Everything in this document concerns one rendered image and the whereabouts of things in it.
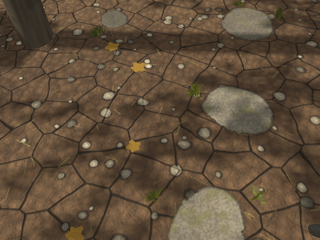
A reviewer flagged robot right hand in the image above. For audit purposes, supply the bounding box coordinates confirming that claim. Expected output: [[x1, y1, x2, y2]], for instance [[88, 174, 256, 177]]
[[308, 224, 320, 238]]

